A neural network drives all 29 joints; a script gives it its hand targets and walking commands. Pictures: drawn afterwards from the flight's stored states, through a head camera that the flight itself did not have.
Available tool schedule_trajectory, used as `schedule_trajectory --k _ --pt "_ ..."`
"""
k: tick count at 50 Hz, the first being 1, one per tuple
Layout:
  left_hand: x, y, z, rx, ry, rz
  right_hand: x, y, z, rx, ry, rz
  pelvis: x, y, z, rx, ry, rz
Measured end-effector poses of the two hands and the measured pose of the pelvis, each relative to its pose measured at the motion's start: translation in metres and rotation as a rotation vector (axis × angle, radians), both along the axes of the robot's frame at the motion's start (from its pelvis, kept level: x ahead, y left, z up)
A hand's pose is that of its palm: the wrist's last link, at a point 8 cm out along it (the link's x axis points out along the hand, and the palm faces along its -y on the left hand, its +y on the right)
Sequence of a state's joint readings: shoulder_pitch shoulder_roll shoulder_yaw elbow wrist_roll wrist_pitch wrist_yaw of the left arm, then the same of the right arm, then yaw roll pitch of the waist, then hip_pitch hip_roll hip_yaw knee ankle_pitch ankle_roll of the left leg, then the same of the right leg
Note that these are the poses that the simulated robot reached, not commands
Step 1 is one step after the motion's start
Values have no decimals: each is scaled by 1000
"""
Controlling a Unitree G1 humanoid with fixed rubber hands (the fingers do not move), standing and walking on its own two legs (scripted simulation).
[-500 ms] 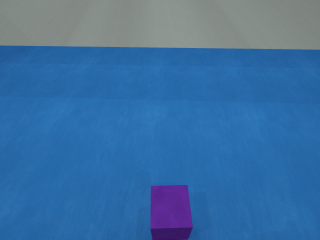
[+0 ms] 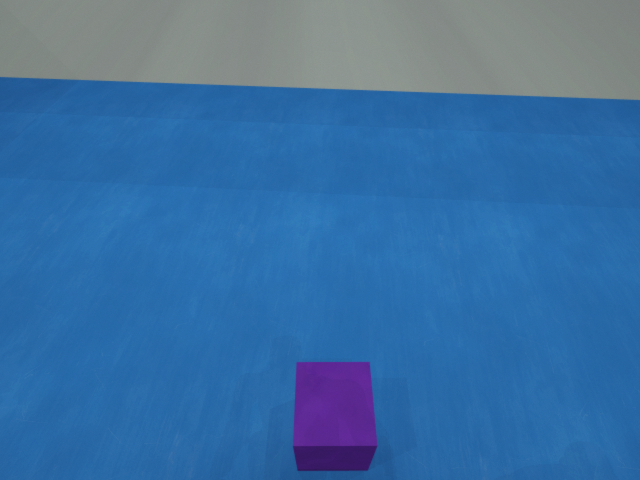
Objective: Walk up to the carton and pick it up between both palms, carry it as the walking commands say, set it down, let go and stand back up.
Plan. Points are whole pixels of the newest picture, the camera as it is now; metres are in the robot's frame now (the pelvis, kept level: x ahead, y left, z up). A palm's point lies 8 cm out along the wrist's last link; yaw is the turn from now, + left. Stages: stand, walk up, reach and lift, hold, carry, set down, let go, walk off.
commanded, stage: walk up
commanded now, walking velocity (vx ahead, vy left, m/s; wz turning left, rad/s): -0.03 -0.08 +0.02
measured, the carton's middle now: (332, 417) +0.43 -0.01 -0.65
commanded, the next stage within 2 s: none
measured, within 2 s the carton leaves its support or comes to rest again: neither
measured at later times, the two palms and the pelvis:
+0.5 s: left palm out of the picture +0.01 +0.25 -0.14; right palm out of the picture +0.01 -0.25 -0.14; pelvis -0.01 -0.01 +0.00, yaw +0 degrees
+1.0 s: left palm out of the picture -0.04 +0.21 -0.15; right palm out of the picture +0.06 -0.25 -0.13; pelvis +0.01 -0.02 +0.00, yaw +1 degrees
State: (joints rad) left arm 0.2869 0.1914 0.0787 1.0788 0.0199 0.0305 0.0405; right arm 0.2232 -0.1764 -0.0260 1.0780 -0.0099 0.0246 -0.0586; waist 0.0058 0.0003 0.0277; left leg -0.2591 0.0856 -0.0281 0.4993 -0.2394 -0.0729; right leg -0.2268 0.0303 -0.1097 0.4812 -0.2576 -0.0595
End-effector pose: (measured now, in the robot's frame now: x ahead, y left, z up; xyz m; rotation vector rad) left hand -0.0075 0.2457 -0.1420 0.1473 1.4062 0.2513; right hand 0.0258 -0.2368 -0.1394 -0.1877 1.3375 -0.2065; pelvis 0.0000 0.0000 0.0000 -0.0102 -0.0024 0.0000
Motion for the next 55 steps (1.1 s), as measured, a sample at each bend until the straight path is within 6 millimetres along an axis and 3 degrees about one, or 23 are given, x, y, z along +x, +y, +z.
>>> schedule_trajectory --k 15,23,29,34,41,49,51,55 --pt "7 4 1 24 -40 -16 -11 -10 -4 -6 11 -6 -8 -6 -4 -2 5 7" --pt "13 6 -4 5 -49 -22 -13 -3 -1 -16 5 2 -8 -2 -5 5 3 4" --pt "21 -4 4 34 -71 -50 -19 -27 -6 -12 7 -26 -10 -19 -6 1 18 3" --pt "9 -24 14 47 -87 -36 -15 -42 -12 19 36 2 -12 -32 -3 23 10 20" --pt "1 -53 17 -11 -88 -25 -3 -31 -3 63 14 36 -9 -35 8 38 8 27" --pt "-38 -40 0 -67 46 24 39 -13 11 30 -106 80 10 -18 4 14 9 27" --pt "-34 -35 -6 -75 63 15 35 -7 10 15 -92 74 16 -14 1 20 -2 22" --pt "-5 -33 -6 -79 38 2 18 5 10 24 -15 57 25 -11 4 13 -12 22"
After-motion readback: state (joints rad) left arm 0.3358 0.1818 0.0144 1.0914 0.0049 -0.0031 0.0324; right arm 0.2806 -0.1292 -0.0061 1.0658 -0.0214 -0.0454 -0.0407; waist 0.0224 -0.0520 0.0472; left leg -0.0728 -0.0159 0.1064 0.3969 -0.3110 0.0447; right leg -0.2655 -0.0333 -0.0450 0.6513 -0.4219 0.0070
